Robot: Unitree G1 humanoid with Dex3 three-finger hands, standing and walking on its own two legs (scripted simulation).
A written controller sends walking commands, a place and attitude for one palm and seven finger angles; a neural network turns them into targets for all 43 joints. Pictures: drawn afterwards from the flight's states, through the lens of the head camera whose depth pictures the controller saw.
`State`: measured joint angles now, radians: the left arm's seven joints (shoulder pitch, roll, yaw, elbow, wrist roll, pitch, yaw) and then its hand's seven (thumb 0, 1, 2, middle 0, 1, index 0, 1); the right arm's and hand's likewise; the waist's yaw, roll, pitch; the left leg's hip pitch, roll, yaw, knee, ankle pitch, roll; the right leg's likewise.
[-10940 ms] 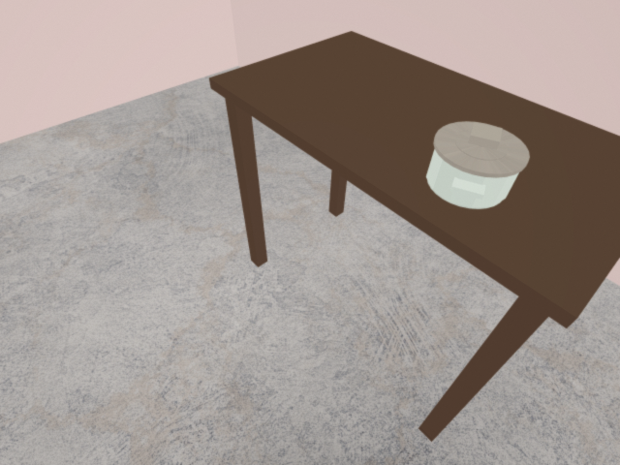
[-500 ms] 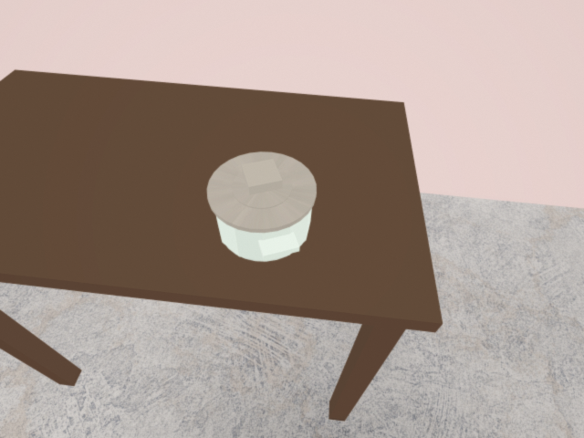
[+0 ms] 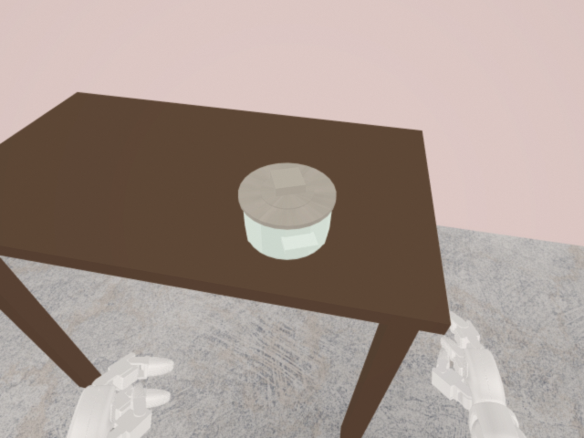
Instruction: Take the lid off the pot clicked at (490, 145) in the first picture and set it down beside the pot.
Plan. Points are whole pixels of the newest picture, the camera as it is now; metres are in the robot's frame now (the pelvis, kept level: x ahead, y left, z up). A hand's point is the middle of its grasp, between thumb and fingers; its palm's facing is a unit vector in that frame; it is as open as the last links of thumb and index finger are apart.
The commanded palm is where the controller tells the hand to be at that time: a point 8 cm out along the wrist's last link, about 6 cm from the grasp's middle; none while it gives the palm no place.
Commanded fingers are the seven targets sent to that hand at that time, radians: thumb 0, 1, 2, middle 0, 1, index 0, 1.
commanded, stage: lift the closed hand beside the body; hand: left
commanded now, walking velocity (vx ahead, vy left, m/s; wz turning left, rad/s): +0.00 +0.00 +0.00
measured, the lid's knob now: (287, 181) +0.47 +0.06 +0.13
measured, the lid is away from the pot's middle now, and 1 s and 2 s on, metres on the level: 0.00 0.00 0.00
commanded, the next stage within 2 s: raise the hand higher, near the body in 0.22 s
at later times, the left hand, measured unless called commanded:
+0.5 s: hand (87, 384) +0.15 +0.24 +0.09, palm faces +0.29 -0.85 -0.44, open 3.1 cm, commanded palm +0.09 +0.27 +0.12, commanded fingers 0.00 0.90 0.90 -1.30 -1.50 -1.30 -1.50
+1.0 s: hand (74, 327) +0.18 +0.24 +0.16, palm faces +0.37 -0.83 -0.41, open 3.1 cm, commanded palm +0.12 +0.28 +0.17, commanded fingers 0.00 0.90 0.90 -1.30 -1.50 -1.30 -1.50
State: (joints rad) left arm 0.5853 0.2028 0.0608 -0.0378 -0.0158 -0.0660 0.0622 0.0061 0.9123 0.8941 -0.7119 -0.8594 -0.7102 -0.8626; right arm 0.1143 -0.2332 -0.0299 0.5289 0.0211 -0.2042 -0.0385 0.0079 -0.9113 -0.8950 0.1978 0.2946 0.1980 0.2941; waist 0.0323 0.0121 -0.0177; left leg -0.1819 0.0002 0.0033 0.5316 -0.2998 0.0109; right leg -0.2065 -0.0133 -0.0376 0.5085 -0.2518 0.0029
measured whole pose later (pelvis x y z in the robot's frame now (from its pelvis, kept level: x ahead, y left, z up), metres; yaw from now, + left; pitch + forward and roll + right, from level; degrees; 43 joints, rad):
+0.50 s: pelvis +0.00 +0.01 +0.00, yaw +0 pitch -4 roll -1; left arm 0.70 0.29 0.20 -0.38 -0.01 -0.11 0.08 0.01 0.90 0.89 -1.29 -1.49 -1.29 -1.49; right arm 0.24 -0.18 0.01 0.65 0.00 -0.21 -0.06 0.01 -0.90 -0.89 0.20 0.30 0.20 0.29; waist 0.06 0.06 0.03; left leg -0.14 0.00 0.01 0.51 -0.30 0.02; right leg -0.16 -0.02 -0.03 0.48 -0.25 0.01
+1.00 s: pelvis +0.01 +0.01 +0.00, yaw +0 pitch -5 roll -1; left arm 0.60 0.32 0.27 -0.53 -0.02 -0.14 0.09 0.01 0.89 0.89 -1.30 -1.50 -1.30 -1.50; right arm 0.18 -0.20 0.00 0.60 0.01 -0.22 -0.06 0.01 -0.90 -0.89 0.20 0.30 0.18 0.29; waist 0.08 0.05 0.03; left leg -0.12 0.00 0.01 0.50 -0.31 0.02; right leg -0.14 -0.02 -0.03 0.47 -0.25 0.01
